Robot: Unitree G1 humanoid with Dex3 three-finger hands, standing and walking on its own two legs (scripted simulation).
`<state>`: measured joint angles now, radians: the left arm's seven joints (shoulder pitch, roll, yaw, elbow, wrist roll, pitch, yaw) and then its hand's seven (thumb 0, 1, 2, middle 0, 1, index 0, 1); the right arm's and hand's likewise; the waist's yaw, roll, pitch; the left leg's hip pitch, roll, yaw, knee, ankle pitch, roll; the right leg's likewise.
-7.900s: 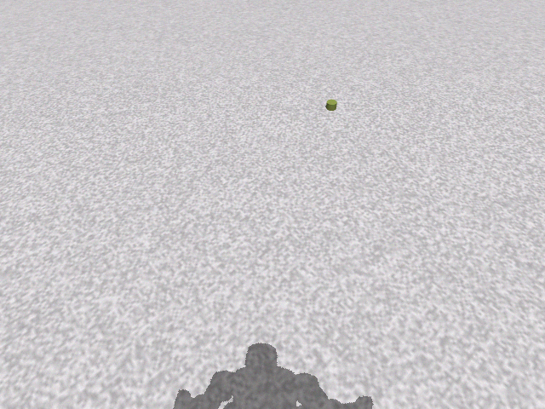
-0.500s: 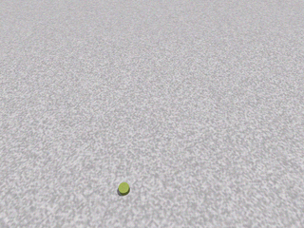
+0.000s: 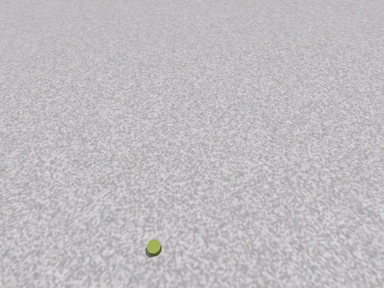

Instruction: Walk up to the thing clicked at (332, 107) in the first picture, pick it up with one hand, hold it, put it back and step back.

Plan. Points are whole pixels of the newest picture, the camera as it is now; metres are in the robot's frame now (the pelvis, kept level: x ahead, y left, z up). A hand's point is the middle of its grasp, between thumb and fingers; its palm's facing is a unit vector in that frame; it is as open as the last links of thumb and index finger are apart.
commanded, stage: stand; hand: left
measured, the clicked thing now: (154, 247) +0.45 +0.25 -0.76
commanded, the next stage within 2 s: none
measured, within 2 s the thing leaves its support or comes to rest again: neither
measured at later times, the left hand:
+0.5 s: hand out of the picture +0.08 +0.25 -0.16, palm faces -0.01 -0.94 -0.34, open 7.4 cm
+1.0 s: hand out of the picture +0.07 +0.25 -0.16, palm faces -0.02 -0.94 -0.35, open 7.4 cm
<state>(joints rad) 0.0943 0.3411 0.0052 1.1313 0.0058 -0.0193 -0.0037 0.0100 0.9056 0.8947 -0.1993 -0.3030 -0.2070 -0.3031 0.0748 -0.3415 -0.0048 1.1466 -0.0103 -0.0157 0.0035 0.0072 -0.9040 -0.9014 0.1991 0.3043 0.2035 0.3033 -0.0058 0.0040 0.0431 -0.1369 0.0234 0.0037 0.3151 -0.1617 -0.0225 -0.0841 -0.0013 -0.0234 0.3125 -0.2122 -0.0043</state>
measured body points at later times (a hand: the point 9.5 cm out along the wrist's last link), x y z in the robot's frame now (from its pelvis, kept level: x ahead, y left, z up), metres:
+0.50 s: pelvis +0.00 -0.01 +0.00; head +0.01 -0.01 +0.45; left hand +0.08 +0.30 -0.13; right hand +0.08 -0.30 -0.13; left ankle +0.00 +0.13 -0.75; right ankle -0.03 -0.11 -0.75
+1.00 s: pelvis +0.00 -0.01 +0.00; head +0.01 -0.01 +0.45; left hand +0.07 +0.30 -0.13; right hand +0.07 -0.31 -0.14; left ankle +0.00 +0.13 -0.75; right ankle -0.03 -0.11 -0.75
